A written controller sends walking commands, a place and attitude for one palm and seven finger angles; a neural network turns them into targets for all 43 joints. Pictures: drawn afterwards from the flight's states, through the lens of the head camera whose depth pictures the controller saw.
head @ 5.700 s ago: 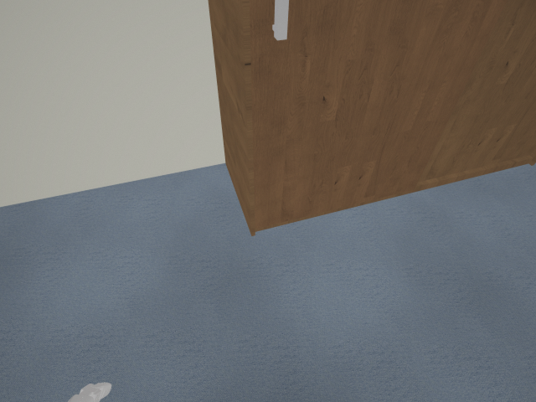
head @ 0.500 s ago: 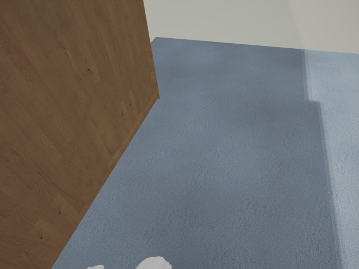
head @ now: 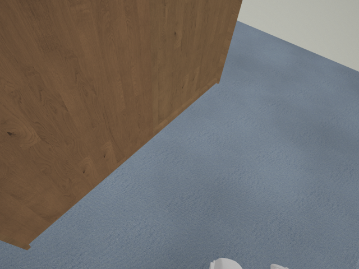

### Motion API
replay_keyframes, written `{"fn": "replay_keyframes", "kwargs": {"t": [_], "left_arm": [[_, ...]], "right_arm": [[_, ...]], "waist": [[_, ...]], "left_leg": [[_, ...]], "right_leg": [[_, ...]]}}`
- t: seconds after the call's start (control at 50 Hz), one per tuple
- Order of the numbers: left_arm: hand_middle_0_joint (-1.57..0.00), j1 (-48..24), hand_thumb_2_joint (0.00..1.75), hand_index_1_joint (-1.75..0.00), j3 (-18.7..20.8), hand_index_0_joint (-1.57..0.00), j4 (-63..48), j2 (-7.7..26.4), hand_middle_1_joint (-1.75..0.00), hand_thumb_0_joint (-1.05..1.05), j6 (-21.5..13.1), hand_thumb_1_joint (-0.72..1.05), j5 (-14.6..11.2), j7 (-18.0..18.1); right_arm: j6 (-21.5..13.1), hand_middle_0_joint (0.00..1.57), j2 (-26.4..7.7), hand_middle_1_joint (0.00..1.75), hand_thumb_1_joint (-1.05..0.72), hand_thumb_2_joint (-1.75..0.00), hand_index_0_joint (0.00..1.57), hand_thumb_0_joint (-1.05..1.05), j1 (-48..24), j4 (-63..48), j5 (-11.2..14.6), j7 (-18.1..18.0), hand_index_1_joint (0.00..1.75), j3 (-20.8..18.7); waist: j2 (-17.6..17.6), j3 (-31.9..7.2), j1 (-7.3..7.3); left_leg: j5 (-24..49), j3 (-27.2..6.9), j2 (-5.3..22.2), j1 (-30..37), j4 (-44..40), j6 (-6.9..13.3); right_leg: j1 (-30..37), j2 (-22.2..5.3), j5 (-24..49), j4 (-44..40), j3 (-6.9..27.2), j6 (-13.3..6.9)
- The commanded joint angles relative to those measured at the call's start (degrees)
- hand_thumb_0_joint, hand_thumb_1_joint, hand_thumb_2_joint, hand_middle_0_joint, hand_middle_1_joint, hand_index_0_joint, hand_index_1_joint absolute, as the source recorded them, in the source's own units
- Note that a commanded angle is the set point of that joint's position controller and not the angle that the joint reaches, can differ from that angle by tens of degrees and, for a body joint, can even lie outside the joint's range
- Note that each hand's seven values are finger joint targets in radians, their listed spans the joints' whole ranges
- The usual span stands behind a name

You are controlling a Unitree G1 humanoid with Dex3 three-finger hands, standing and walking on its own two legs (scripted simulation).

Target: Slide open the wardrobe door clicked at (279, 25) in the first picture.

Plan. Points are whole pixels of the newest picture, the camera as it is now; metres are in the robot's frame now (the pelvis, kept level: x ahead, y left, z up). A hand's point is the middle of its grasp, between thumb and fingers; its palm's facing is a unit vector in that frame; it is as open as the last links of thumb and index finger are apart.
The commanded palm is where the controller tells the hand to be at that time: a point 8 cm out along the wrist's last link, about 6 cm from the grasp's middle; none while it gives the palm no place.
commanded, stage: turn to face it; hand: left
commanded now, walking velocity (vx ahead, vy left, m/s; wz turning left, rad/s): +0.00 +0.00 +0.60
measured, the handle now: out of the picture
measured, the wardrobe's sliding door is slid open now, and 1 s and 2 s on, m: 0.00 0.00 0.00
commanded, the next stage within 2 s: take the last steps up to it in 1.44 s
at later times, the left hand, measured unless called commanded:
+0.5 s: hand out of the picture +0.07 +0.17 -0.13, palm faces +0.26 -0.92 -0.30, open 7.4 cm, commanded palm none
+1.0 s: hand out of the picture -0.15 +0.20 -0.18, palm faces +0.61 -0.75 -0.27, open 7.4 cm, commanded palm none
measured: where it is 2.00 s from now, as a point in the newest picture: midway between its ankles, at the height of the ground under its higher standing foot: outside the picture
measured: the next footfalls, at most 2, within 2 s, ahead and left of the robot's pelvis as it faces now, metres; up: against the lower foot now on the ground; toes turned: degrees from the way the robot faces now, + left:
right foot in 0.42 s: +0.05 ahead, -0.15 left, +0.00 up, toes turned +15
left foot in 0.86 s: -0.08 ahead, +0.10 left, +0.00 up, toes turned +37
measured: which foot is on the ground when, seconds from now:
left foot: down 0.00-0.42, up 0.44-0.84, down 0.86-1.00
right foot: up 0.00-0.40, down 0.42-0.86, up 0.88-1.00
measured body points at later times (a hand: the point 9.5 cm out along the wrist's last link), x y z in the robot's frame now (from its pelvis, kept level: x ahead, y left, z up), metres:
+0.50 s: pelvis -0.02 -0.05 +0.00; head +0.01 -0.08 +0.45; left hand +0.06 +0.22 -0.11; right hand +0.07 -0.30 -0.17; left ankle -0.03 +0.07 -0.69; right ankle +0.01 -0.16 -0.74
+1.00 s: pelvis -0.06 -0.01 -0.01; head -0.04 +0.04 +0.44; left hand -0.19 +0.24 -0.16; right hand +0.19 -0.16 -0.12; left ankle -0.11 +0.07 -0.74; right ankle +0.01 -0.15 -0.66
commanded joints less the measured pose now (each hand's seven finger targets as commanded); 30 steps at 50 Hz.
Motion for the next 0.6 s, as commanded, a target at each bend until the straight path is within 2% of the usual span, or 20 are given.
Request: {"fn": "replay_keyframes", "kwargs": {"t": [0.0, 0.04, 0.12, 0.22, 0.3, 0.32, 0.34, 0.36, 0.38, 0.4, 0.42, 0.44, 0.46, 0.48, 0.5, 0.52, 0.54, 0.58], "left_arm": [[-0.2, -1.63, 0.9, -0.3, 0.96, -0.2, -5.26, 4.34, -0.3, 0.0, -1.75, 0.9, -0.17, 0.01], [-0.2, -2.76, 0.9, -0.3, 0.93, -0.2, -5.74, 4.23, -0.3, 0.0, -1.66, 0.9, -0.2, 0.22], [-0.2, -6.68, 0.9, -0.3, 0.84, -0.2, -7.43, 3.93, -0.3, 0.0, -1.76, 0.9, -0.33, 0.52], [-0.2, -9.73, 0.9, -0.3, 0.31, -0.2, -9.2, 2.91, -0.3, 0.0, -2.14, 0.9, -0.74, 0.81], [-0.2, -7.23, 0.9, -0.3, -0.04, -0.2, -9.31, 2.34, -0.3, 0.0, -2.53, 0.9, -1.19, 1.06], [-0.2, -5.49, 0.9, -0.3, 0.1, -0.2, -8.84, 2.64, -0.3, 0.0, -2.6, 0.9, -1.33, 1.18], [-0.2, -3.37, 0.9, -0.3, 0.21, -0.2, -8.42, 3.11, -0.3, 0.0, -2.83, 0.9, -1.37, 1.31], [-0.2, -0.98, 0.9, -0.3, 0.55, -0.2, -7.89, 4.2, -0.3, 0.0, -3.23, 0.9, -1.3, 1.48], [-0.2, 0.09, 0.9, -0.3, 1.31, -0.2, -7.67, 8.52, -0.3, 0.0, -3.83, 0.9, -0.58, 1.8], [-0.2, -0.26, 0.9, -0.3, 1.8, -0.2, -8.43, 11.92, -0.3, 0.0, -3.8, 0.9, 0.06, 1.98], [-0.2, -1.33, 0.9, -0.3, 1.26, -0.2, -9.19, 11.2, -0.3, 0.0, -3.46, 0.9, -0.22, 2.04], [-0.2, -5.56, 0.9, -0.3, 0.94, -0.2, -9.88, 8.26, -0.3, 0.0, -3.77, 0.9, -0.24, 2.1], [-0.2, -8.16, 0.9, -0.3, 0.64, -0.2, -10.18, 7.27, -0.3, 0.0, -3.81, 0.9, -0.37, 1.88], [-0.2, -9.33, 0.9, -0.3, 0.03, -0.2, -10.41, 5.73, -0.3, 0.0, -3.74, 0.9, -0.46, 1.78], [-0.2, -8.84, 0.9, -0.3, -0.33, -0.2, -10.14, 4.77, -0.3, 0.0, -4.11, 0.9, -0.39, 1.54], [-0.2, -7.27, 0.9, -0.3, -0.4, -0.2, -9.61, 4.68, -0.3, 0.0, -4.33, 0.9, -0.3, 1.41], [-0.2, -5.66, 0.9, -0.3, -0.34, -0.2, -9.12, 5.02, -0.3, 0.0, -4.37, 0.9, -0.22, 1.38], [-0.2, -3.68, 0.9, -0.3, 0.0, -0.2, -8.25, 5.47, -0.3, 0.0, -4.24, 0.9, -0.02, 1.51]], "right_arm": [[-1.11, 0.2, -11.66, 0.3, -0.9, -0.9, 0.2, 0.0, 3.32, -2.5, 0.17, -0.97, 0.3, -3.15], [-0.98, 0.2, -11.64, 0.3, -0.9, -0.9, 0.2, 0.0, 4.24, -2.22, 0.09, -0.96, 0.3, -3.21], [-0.76, 0.2, -11.58, 0.3, -0.9, -0.9, 0.2, 0.0, 6.38, -1.68, -0.18, -0.93, 0.3, -3.63], [-0.47, 0.2, -11.74, 0.3, -0.9, -0.9, 0.2, 0.0, 8.29, -1.15, -0.48, -1.06, 0.3, -4.09], [-0.03, 0.2, -12.0, 0.3, -0.9, -0.9, 0.2, 0.0, 6.97, -1.63, -0.48, -0.93, 0.3, -4.39], [0.11, 0.2, -11.79, 0.3, -0.9, -0.9, 0.2, 0.0, 6.07, -1.87, -0.38, -0.83, 0.3, -4.51], [0.22, 0.2, -11.5, 0.3, -0.9, -0.9, 0.2, 0.0, 4.93, -2.16, -0.14, -0.7, 0.3, -4.54], [0.23, 0.2, -10.55, 0.3, -0.9, -0.9, 0.2, 0.0, 4.27, -2.44, 0.24, -0.54, 0.3, -4.42], [0.2, 0.2, -7.42, 0.3, -0.9, -0.9, 0.2, 0.0, 5.2, -2.84, 0.86, -0.16, 0.3, -4.11], [0.24, 0.2, -5.64, 0.3, -0.9, -0.9, 0.2, 0.0, 5.51, -4.29, 0.52, -0.3, 0.3, -3.95], [0.74, 0.2, -8.54, 0.3, -0.9, -0.9, 0.2, 0.0, 4.74, -3.96, -0.24, -0.24, 0.3, -4.66], [1.45, 0.2, -8.27, 0.3, -0.9, -0.9, 0.2, 0.0, 6.06, -2.92, -0.46, 0.16, 0.3, -4.71], [2.03, 0.2, -7.66, 0.3, -0.9, -0.9, 0.2, 0.0, 7.16, -1.45, -0.5, 0.5, 0.3, -4.73], [2.27, 0.2, -7.75, 0.3, -0.9, -0.9, 0.2, 0.0, 7.56, -0.82, -0.42, 0.92, 0.3, -4.78], [2.4, 0.2, -7.24, 0.3, -0.9, -0.9, 0.2, 0.0, 7.33, -0.66, -0.46, 1.23, 0.3, -4.48], [2.49, 0.2, -6.71, 0.3, -0.9, -0.9, 0.2, 0.0, 7.37, -0.74, -0.39, 1.38, 0.3, -4.29], [2.57, 0.2, -6.59, 0.3, -0.9, -0.9, 0.2, 0.0, 6.79, -0.89, -0.36, 1.46, 0.3, -4.19], [2.69, 0.2, -6.59, 0.3, -0.9, -0.9, 0.2, 0.0, 4.46, -1.52, -0.24, 1.52, 0.3, -4.05]], "waist": [[8.06, -6.68, -2.18], [8.27, -6.29, -2.55], [8.69, -5.12, -3.6], [8.73, -7.06, -4.39], [10.31, -9.52, -3.2], [10.79, -9.73, -2.38], [9.6, -10.01, -1.19], [7.05, -10.8, 0.15], [-4.28, -11.19, 0.69], [-16.02, -8.92, 0.74], [-9.64, -7.29, 0.27], [-8.21, -5.18, -2.26], [-8.19, -4.0, -3.49], [-6.19, -2.36, -4.3], [-6.9, -0.73, -4.25], [-6.89, -0.93, -3.94], [-8.62, -0.95, -3.23], [-8.86, -0.63, -2.04]], "left_leg": [[27.68, -14.8, 13.03, 8.6, -10.8, 3.75], [23.52, -17.32, 13.11, 8.28, -11.44, 4.49], [21.13, -22.34, 13.18, 7.63, -11.6, 5.76], [26.32, -27.64, 12.86, 8.9, -9.05, 7.16], [29.81, -29.34, 10.65, 5.74, -6.74, 6.18], [28.07, -29.19, 9.66, 3.29, -6.31, 5.24], [24.37, -28.54, 8.26, -0.02, -5.18, 3.81], [17.78, -26.79, 5.95, -5.05, -2.6, 1.31], [2.72, -19.78, 1.13, -15.55, 5.6, -2.71], [-16.39, -7.71, -6.01, -23.43, 18.99, -6.57], [-17.31, -8.81, -3.0, -20.17, 29.44, -6.01], [-13.06, -9.5, -1.41, -19.66, 34.6, -6.13], [-10.28, -7.73, -0.53, -18.83, 38.3, -6.68], [-7.76, -6.35, 0.66, -18.22, 40.09, -7.05], [-5.54, -5.04, 1.17, -18.07, 41.27, -7.5], [-4.4, -4.3, 1.15, -18.42, 41.48, -7.84], [-4.1, -3.72, 1.5, -18.63, 40.79, -8.15], [-5.02, -2.66, 2.52, -18.52, 37.07, -8.59]], "right_leg": [[-4.24, 0.0, 4.09, 0.8, 3.37, 0.79], [-4.37, 0.24, 4.05, -1.24, 4.09, 0.99], [-3.78, 1.26, 2.03, -6.11, 4.98, 0.88], [-0.74, 3.58, -1.62, -13.89, 5.55, 0.09], [8.3, 6.26, -1.03, -24.73, 5.01, -1.11], [12.06, 6.71, 1.61, -28.48, 4.64, -1.45], [17.11, 6.68, 6.11, -34.26, 4.27, -1.75], [24.53, 4.78, 11.56, -42.79, 5.14, -2.25], [33.8, -6.17, 10.18, -49.11, 14.69, -5.2], [32.16, -20.25, 13.96, -50.45, 27.7, -11.86], [22.53, -21.71, 13.63, -50.37, 25.01, -14.83], [18.58, -17.42, 10.24, -51.23, 19.63, -13.96], [16.57, -14.44, 9.62, -50.89, 16.44, -12.72], [15.13, -12.21, 12.97, -49.46, 12.1, -11.79], [14.12, -10.58, 15.91, -48.71, 8.46, -11.22], [14.96, -9.82, 17.37, -48.19, 6.29, -10.89], [15.78, -9.85, 16.97, -48.12, 5.5, -10.9], [17.45, -11.1, 15.4, -48.28, 4.67, -11.56]]}}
